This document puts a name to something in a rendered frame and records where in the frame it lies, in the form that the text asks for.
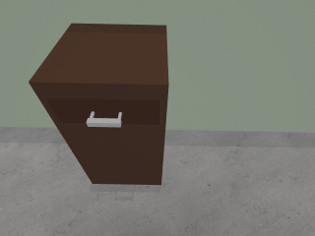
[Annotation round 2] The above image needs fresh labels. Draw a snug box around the cabinet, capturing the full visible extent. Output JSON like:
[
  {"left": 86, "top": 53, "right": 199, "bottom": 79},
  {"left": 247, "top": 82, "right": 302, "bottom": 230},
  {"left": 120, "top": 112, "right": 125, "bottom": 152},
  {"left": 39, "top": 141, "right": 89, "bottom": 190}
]
[{"left": 29, "top": 23, "right": 169, "bottom": 185}]

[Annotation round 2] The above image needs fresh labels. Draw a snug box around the drawer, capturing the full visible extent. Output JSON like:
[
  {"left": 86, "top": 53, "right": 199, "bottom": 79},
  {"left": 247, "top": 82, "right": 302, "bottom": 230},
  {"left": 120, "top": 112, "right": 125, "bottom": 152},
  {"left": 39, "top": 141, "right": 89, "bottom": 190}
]
[{"left": 45, "top": 97, "right": 160, "bottom": 125}]

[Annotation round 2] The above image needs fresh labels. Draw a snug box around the handle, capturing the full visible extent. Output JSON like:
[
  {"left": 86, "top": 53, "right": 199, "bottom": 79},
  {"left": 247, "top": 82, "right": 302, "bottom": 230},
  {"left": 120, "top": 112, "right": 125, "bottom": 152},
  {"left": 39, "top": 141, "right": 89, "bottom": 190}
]
[{"left": 86, "top": 111, "right": 122, "bottom": 128}]

